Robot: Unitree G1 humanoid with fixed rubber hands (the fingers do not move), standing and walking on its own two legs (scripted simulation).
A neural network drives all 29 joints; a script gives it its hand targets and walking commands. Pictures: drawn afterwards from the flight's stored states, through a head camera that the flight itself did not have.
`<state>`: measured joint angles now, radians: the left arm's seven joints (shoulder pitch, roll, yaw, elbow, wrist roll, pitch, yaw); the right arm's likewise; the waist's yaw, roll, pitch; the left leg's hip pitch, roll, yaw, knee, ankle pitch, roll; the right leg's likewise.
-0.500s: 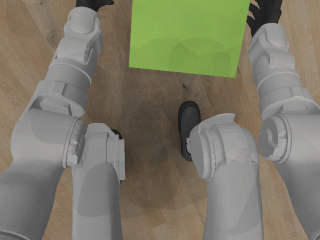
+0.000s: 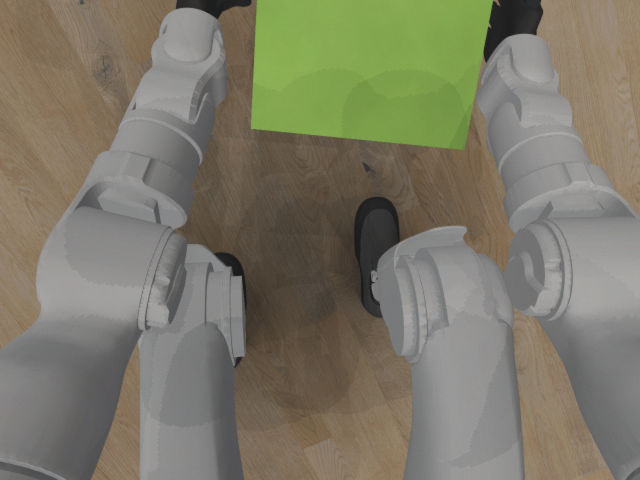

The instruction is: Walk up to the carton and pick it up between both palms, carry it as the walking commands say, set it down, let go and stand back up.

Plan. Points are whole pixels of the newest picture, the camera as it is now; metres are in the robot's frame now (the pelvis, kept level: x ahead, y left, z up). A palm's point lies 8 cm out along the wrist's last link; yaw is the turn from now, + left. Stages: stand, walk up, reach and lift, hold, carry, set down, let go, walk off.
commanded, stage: reach and lift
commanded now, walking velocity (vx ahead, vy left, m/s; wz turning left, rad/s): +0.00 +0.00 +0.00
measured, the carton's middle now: (352, 44) +0.51 -0.10 -0.27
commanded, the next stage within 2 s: none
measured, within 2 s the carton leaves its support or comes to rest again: leaves its support in 0.40 s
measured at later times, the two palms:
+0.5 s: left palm (191, 11) +0.53 +0.06 -0.19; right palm (503, 12) +0.50 -0.23 -0.17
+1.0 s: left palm out of the picture +0.54 +0.06 -0.15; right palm (516, 17) +0.49 -0.23 -0.15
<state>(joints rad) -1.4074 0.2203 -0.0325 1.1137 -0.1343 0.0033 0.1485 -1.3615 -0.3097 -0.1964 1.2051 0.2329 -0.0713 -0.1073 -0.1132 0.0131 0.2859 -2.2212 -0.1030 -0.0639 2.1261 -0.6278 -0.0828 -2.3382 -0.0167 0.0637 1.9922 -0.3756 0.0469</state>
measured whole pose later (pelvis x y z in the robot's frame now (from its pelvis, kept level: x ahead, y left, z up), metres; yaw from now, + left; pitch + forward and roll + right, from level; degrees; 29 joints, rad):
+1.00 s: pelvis +0.01 +0.00 +0.00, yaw +2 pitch +44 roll +0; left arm -1.28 0.10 0.19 0.92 0.04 0.19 0.17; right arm -1.19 -0.17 -0.42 0.86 -0.02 0.20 -0.09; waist -0.12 0.06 0.11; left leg -2.27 -0.17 -0.07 2.13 -0.62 -0.08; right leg -2.36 0.02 0.10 2.02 -0.42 0.10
